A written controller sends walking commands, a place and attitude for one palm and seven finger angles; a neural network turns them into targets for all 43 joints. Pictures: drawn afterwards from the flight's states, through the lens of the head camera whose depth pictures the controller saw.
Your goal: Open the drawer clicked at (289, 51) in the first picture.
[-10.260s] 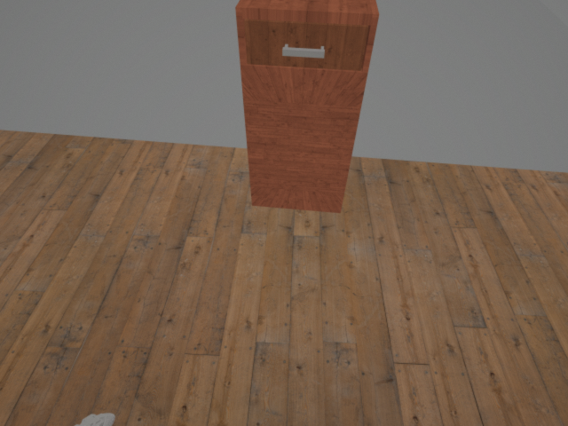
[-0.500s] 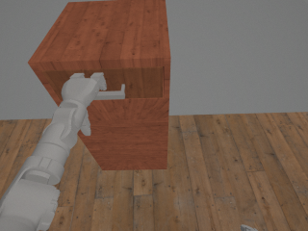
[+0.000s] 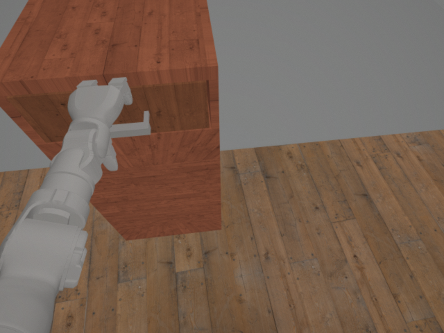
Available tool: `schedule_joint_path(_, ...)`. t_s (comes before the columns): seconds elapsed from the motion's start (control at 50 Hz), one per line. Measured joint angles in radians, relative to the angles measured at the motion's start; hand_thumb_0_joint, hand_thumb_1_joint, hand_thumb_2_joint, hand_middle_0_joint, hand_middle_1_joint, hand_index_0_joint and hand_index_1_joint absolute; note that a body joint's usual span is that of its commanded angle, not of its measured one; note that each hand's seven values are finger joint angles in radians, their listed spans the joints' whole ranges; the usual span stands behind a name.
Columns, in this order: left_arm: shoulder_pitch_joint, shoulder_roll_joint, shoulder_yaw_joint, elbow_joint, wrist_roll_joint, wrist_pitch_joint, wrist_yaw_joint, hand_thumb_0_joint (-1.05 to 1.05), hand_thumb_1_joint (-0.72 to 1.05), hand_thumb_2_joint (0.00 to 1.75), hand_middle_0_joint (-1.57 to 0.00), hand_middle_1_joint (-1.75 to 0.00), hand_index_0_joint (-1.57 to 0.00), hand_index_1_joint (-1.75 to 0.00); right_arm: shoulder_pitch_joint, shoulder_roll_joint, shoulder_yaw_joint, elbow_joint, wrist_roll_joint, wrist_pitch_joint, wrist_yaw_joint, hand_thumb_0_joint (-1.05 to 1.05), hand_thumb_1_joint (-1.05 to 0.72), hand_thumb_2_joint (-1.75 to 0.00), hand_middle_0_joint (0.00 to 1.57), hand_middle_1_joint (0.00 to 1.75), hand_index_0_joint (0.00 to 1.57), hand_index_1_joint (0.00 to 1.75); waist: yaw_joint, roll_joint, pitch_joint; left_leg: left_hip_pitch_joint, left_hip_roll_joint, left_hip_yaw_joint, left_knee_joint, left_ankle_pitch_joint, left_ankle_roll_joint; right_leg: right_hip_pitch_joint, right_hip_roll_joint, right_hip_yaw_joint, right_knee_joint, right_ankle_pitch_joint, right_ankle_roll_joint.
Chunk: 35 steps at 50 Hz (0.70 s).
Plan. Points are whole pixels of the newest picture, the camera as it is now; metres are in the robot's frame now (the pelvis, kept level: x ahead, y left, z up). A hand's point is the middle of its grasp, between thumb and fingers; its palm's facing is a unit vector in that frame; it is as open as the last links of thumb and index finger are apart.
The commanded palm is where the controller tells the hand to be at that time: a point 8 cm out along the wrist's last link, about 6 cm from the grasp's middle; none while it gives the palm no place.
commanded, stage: move the hooked fingers above the handle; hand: left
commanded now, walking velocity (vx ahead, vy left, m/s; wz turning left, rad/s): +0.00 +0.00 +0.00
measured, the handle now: (118, 124) +0.54 +0.20 +0.03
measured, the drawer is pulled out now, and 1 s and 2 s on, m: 0.00 0.00 0.00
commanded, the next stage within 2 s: lower the fingers behind the handle in 0.74 s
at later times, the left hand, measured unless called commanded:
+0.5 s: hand (105, 126) +0.49 +0.21 +0.08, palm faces -0.03 +0.00 -1.00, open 13.7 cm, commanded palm +0.47 +0.20 +0.14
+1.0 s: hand (112, 126) +0.49 +0.19 +0.08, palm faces -0.04 -0.01 -1.00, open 13.8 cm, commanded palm +0.47 +0.20 +0.13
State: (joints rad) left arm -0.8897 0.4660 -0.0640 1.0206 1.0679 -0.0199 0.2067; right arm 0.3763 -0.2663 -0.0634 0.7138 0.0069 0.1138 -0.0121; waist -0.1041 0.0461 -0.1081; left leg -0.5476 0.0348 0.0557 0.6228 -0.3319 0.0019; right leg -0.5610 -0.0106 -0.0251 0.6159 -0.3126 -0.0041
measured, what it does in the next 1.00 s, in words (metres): stands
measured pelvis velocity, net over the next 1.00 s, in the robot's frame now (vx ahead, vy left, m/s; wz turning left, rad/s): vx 0.00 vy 0.00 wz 0.01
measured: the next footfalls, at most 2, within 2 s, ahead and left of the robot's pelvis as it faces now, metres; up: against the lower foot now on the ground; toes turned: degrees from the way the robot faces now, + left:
none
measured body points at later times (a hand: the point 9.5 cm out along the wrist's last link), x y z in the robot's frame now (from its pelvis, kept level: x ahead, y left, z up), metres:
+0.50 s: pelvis +0.00 +0.00 +0.00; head +0.08 +0.00 +0.44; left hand +0.49 +0.20 +0.13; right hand +0.03 -0.27 -0.13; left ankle -0.03 +0.12 -0.72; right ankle -0.02 -0.12 -0.72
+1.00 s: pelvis +0.00 +0.00 +0.00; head +0.07 -0.02 +0.44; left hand +0.49 +0.19 +0.13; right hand +0.04 -0.27 -0.14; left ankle -0.03 +0.12 -0.72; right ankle -0.02 -0.12 -0.72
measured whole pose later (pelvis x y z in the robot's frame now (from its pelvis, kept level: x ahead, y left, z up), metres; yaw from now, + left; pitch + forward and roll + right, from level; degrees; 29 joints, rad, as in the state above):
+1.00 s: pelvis +0.00 +0.00 +0.00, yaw +0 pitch +15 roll +0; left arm -0.89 0.43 -0.10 1.03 1.06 0.03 0.21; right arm 0.33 -0.25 -0.05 0.70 0.01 0.11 -0.01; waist -0.09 0.05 -0.12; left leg -0.53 0.03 0.05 0.61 -0.33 0.00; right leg -0.55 -0.01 -0.03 0.61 -0.32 -0.01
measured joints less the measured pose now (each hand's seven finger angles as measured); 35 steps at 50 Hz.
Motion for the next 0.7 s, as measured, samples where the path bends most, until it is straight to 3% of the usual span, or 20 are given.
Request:
schedule_joint_path(0.2, -0.003, 0.012, 0.02, 0.031, 0.008, 0.017, 0.009, 0.0, -0.49, 0.3, -0.34, -1.22, -0.34, -1.22, -0.01, 0.011, 0.013, -0.009, 0.007, -0.005, -0.003, 0.0, -0.91, -0.9, 0.21, 0.29, 0.2, 0.3, -0.013, 0.001, -0.003, 0.001, 0.003, 0.011, -0.005, 0.005, 0.003, -0.002, 0.003, 0.011, -0.008, 0.011, 0.003)
schedule_joint_path(0.34, -0.025, 0.019, -0.012, 0.047, 0.002, 0.029, -0.003, 0.0, -0.49, 0.3, -0.32, -1.21, -0.33, -1.21, -0.023, 0.011, 0.015, -0.021, 0.009, -0.021, -0.006, 0.0, -0.91, -0.9, 0.21, 0.29, 0.2, 0.3, -0.006, -0.001, 0.004, -0.006, -0.002, 0.005, -0.001, 0.008, 0.005, -0.005, -0.001, 0.005, -0.007, 0.012, 0.005)
schedule_joint_path(0.52, -0.043, -0.016, -0.056, 0.029, -0.006, 0.037, 0.004, 0.0, -0.49, 0.3, -0.34, -1.22, -0.34, -1.22, -0.026, 0.007, 0.004, -0.008, 0.001, -0.026, 0.002, 0.0, -0.91, -0.9, 0.21, 0.29, 0.2, 0.3, 0.01, -0.004, -0.003, -0.022, -0.008, -0.012, 0.016, -0.002, 0.006, -0.011, -0.008, -0.01, 0.005, -0.001, 0.006)
schedule_joint_path(0.7, -0.021, -0.04, -0.056, 0.003, -0.017, 0.053, 0.0, 0.0, -0.49, 0.3, -0.34, -1.22, -0.34, -1.22, -0.034, 0.014, 0.005, -0.002, -0.003, -0.013, 0.011, 0.0, -0.91, -0.9, 0.21, 0.29, 0.2, 0.3, 0.012, 0.004, -0.011, -0.006, -0.008, -0.014, 0.011, -0.007, 0.005, 0.005, -0.008, -0.012, 0.0, -0.007, 0.005)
